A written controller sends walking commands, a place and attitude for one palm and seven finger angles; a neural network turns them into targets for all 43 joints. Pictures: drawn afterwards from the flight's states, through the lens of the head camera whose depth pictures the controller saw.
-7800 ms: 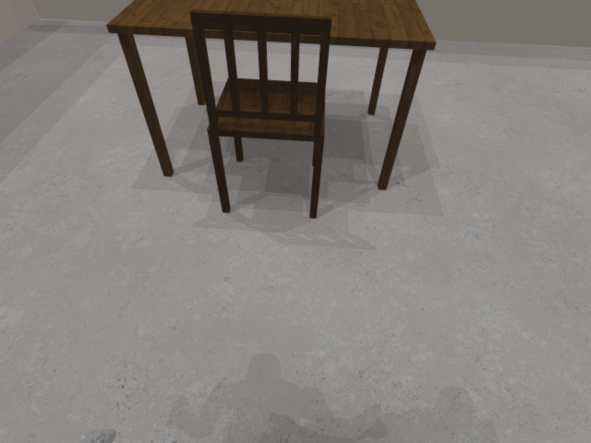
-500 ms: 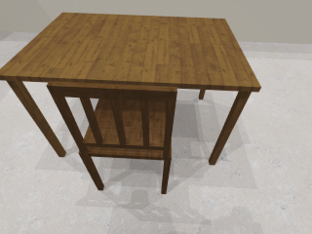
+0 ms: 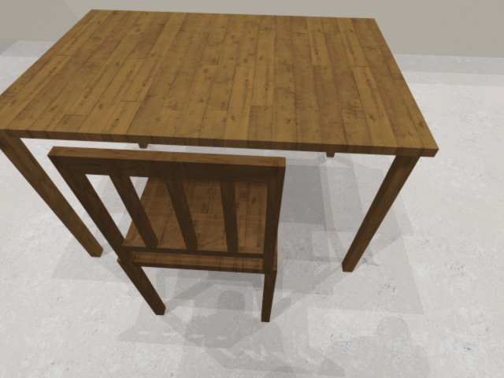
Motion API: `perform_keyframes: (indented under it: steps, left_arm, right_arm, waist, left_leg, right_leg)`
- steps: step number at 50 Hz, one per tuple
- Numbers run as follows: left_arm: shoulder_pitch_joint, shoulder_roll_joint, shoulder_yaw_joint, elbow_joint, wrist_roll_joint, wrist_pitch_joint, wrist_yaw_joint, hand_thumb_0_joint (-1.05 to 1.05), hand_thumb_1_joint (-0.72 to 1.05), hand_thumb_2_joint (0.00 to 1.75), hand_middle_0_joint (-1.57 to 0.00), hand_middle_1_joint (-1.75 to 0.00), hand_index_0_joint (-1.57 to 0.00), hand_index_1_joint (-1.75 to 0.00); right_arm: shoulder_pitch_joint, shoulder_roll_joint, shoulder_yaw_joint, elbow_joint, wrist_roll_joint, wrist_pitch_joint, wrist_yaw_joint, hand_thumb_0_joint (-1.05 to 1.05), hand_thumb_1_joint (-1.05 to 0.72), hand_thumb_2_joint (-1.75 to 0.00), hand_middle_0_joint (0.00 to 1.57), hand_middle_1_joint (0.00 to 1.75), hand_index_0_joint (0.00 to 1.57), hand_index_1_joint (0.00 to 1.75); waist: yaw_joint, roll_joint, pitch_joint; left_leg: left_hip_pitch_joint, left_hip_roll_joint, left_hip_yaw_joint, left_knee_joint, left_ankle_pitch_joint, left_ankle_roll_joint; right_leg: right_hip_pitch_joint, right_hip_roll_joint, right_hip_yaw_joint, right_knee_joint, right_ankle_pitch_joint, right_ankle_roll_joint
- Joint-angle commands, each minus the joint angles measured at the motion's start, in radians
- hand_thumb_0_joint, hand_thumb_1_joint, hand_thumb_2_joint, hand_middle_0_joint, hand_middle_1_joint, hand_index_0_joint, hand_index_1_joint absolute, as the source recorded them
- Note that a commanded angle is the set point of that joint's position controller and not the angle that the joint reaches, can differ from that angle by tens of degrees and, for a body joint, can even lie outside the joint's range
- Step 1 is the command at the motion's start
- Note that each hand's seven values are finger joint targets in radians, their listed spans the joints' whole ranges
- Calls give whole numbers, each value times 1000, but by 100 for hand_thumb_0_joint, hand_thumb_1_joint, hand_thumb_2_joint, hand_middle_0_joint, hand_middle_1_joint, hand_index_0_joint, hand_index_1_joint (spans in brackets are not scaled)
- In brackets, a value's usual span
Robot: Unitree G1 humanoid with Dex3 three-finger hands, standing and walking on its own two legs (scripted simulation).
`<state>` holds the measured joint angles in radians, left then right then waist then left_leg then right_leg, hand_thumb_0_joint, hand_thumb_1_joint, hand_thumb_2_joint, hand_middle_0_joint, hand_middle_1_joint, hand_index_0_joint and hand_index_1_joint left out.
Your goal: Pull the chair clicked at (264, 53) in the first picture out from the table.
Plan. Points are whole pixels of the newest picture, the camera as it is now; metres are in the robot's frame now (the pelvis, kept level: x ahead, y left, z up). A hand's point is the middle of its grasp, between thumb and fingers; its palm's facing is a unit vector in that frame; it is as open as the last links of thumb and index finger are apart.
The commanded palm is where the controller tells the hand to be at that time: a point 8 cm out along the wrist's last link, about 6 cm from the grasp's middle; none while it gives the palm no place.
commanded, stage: come to a stop and stand still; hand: left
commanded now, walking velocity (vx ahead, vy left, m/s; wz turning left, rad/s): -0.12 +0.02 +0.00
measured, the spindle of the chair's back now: (183, 215) +0.45 +0.18 -0.09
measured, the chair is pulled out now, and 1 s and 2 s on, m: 0.00 0.00 0.00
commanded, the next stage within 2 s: look again from close up in 0.98 s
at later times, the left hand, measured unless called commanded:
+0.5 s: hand out of the picture +0.02 +0.23 -0.17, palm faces +0.03 -0.96 -0.28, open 7.4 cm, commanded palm none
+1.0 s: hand out of the picture -0.13 +0.21 -0.18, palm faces +0.00 -0.99 -0.17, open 7.4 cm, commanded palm none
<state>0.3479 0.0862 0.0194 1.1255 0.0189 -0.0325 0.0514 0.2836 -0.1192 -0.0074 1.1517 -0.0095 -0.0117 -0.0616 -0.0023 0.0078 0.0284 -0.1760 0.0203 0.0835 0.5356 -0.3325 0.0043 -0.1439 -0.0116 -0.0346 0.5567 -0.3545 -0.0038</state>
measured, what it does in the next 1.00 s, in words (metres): shifts its weight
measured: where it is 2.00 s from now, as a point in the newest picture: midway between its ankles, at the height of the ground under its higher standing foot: outside the picture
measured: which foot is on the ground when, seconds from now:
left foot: down 0.00-1.00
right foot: down 0.00-1.00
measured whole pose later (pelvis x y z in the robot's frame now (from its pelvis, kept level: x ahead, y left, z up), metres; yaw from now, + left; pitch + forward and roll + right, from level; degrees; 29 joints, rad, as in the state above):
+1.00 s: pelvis -0.09 +0.05 +0.00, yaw +0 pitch -2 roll -1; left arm 0.36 0.17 -0.01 1.08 0.03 0.01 0.04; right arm 0.27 -0.16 -0.01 1.10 -0.01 0.01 0.00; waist 0.00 -0.04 0.06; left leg -0.25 -0.04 0.08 0.46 -0.19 0.08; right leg -0.20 -0.06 -0.01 0.45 -0.23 0.05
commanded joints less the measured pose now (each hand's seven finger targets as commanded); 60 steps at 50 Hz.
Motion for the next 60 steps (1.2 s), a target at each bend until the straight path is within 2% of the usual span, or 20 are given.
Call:
perform_keyframes:
  steps: [1, 6, 9, 10, 11, 12, 13, 15, 16, 17, 19, 20, 22, 24, 26, 27, 32, 42, 53, 60]
  left_arm:
    - [94, 137, 28, -46, -3, 9, 14, 0, 90, 90, -20, -30, -20, -30]
    - [65, 144, 34, -70, 0, 18, 10, 0, 90, 90, -20, -30, -20, -30]
    - [59, 159, 29, -72, 1, 15, 7, 0, 90, 90, -20, -30, -20, -30]
    - [-8, 356, 14, -166, -3, -6, 7, 0, 90, 90, -20, -30, -20, -30]
    - [3, 299, 38, -191, -2, -5, 13, 0, 90, 90, -20, -30, -20, -30]
    - [-7, 276, 31, -194, 0, -7, 13, 0, 90, 90, -20, -30, -20, -30]
    - [3, 271, 38, -206, -3, -12, 15, 0, 90, 90, -20, -30, -20, -30]
    - [15, 268, 35, -218, -4, -6, 17, 0, 90, 90, -20, -30, -20, -30]
    - [0, 273, 39, -228, -3, 3, 15, 0, 90, 90, -20, -30, -20, -30]
    - [-21, 277, 37, -242, 3, 11, 13, 0, 90, 90, -20, -30, -20, -30]
    - [-87, 292, 36, -279, 5, 17, 10, 0, 90, 90, -20, -30, -20, -30]
    - [-92, 276, 27, -283, 4, 15, 9, 0, 90, 90, -20, -30, -20, -30]
    - [-102, 289, 29, -284, 1, 19, 5, 0, 90, 90, -20, -30, -20, -30]
    - [-97, 275, 20, -277, 1, 26, 0, 0, 90, 90, -20, -30, -20, -30]
    - [-78, 260, 10, -261, 3, 27, -4, 0, 90, 90, -20, -30, -20, -30]
    - [-88, 265, 10, -256, 3, 28, -6, 0, 90, 90, -20, -30, -20, -30]
    - [-64, 249, -2, -225, 5, 28, -12, 0, 90, 90, -20, -30, -20, -30]
    - [24, 199, -11, -137, 4, 20, -10, 0, 90, 90, -20, -30, -20, -30]
    - [88, 147, -15, -49, 3, 15, -5, 0, 90, 90, -20, -30, -20, -30]
    - [99, 131, -13, -33, 5, 15, -3, 0, 90, 90, -20, -30, -20, -30]
  right_arm:
    - [96, -102, -35, -38, 3, 2, -2, 0, -90, -90, 20, 30, 20, 30]
    - [54, -119, -41, -75, -1, 10, 4, 0, -90, -90, 20, 30, 20, 30]
    - [36, -120, -34, -89, 0, 10, 10, 0, -90, -90, 20, 30, 20, 30]
    - [-37, -244, -43, -194, -12, -12, 19, 0, -90, -90, 20, 30, 20, 30]
    - [-49, -241, -82, -208, -6, -33, 24, 0, -90, -90, 20, 30, 20, 30]
    - [-41, -217, -78, -214, -5, -34, 25, 0, -90, -90, 20, 30, 20, 30]
    - [-40, -207, -80, -223, -6, -31, 24, 0, -90, -90, 20, 30, 20, 30]
    - [-68, -169, -64, -253, -7, -15, 30, 0, -90, -90, 20, 30, 20, 30]
    - [-93, -164, -65, -264, -6, -4, 34, 0, -90, -90, 20, 30, 20, 30]
    - [-110, -155, -65, -270, -6, 6, 34, 0, -90, -90, 20, 30, 20, 30]
    - [-89, -174, -68, -270, -8, 11, 38, 0, -90, -90, 20, 30, 20, 30]
    - [-79, -179, -59, -263, -13, 7, 43, 0, -90, -90, 20, 30, 20, 30]
    - [-108, -220, -66, -259, -12, 1, 45, 0, -90, -90, 20, 30, 20, 30]
    - [-134, -232, -59, -262, -12, 1, 47, 0, -90, -90, 20, 30, 20, 30]
    - [-137, -221, -47, -255, -13, 1, 52, 0, -90, -90, 20, 30, 20, 30]
    - [-137, -226, -48, -255, -13, 1, 53, 0, -90, -90, 20, 30, 20, 30]
    - [-119, -216, -38, -232, -11, 5, 57, 0, -90, -90, 20, 30, 20, 30]
    - [-45, -179, -33, -150, -3, 2, 54, 0, -90, -90, 20, 30, 20, 30]
    - [12, -144, -31, -71, 3, 2, 46, 0, -90, -90, 20, 30, 20, 30]
    - [26, -129, -34, -55, 4, 7, 45, 0, -90, -90, 20, 30, 20, 30]
  waist:
    - [-11, -23, 0]
    - [1, 23, -25]
    - [2, -7, -49]
    - [-1, 12, 21]
    - [16, -29, -71]
    - [0, -3, -182]
    - [9, -27, -215]
    - [22, -115, -166]
    - [15, -130, -102]
    - [6, -124, -43]
    - [-20, -115, -16]
    - [-19, -94, -36]
    - [-10, 7, -38]
    - [5, 55, -8]
    - [9, 16, 6]
    - [4, 28, 16]
    - [4, 24, 28]
    - [2, -2, 31]
    - [2, 22, 52]
    - [3, -10, 73]
  left_leg:
    - [96, 86, -42, -31, 686, 12]
    - [99, 103, -64, -51, 633, 21]
    - [82, 98, -81, -72, 520, 14]
    - [43, 41, -114, -76, 581, 30]
    - [31, 86, -108, 5, 564, 37]
    - [62, 71, -97, 44, 666, 38]
    - [34, 63, -89, 90, 655, 37]
    - [-102, 21, -64, 108, 374, 30]
    - [-154, 5, -62, 107, 171, 26]
    - [-168, -1, -65, 103, 76, 23]
    - [-101, 11, -84, 46, 156, 25]
    - [-46, 32, -92, 19, 270, 34]
    - [-16, 70, -136, -13, 381, 47]
    - [-55, 96, -174, -76, 319, 62]
    - [-74, 90, -172, -107, 209, 59]
    - [-85, 84, -175, -130, 131, 54]
    - [-105, 83, -181, -201, -32, 47]
    - [-93, 81, -178, -237, -41, 47]
    - [-84, 86, -183, -268, -55, 46]
    - [-101, 85, -181, -269, -82, 44]
  right_leg:
    - [-51, -110, 77, -28, 810, -21]
    - [-48, -100, 91, -60, 613, -26]
    - [-20, -116, 113, -95, 599, -36]
    - [-20, -60, 88, -49, 638, -41]
    - [-33, -95, 99, -39, 535, -39]
    - [27, -108, 97, -2, 692, -52]
    - [68, -121, 97, 3, 800, -61]
    - [136, -168, 152, -11, 897, -81]
    - [105, -193, 168, -35, 830, -94]
    - [41, -201, 184, -62, 725, -100]
    - [-63, -171, 166, -88, 495, -88]
    - [-67, -136, 139, -74, 475, -67]
    - [-99, -93, 82, -56, 338, -33]
    - [-105, -59, 55, -70, 162, -14]
    - [-93, -62, 63, -107, 110, -12]
    - [-105, -64, 68, -115, 81, -12]
    - [-106, -67, 65, -141, 51, -6]
    - [-103, -79, 63, -164, 81, -1]
    - [-100, -83, 55, -171, 97, 0]
    - [-116, -79, 59, -176, 73, 2]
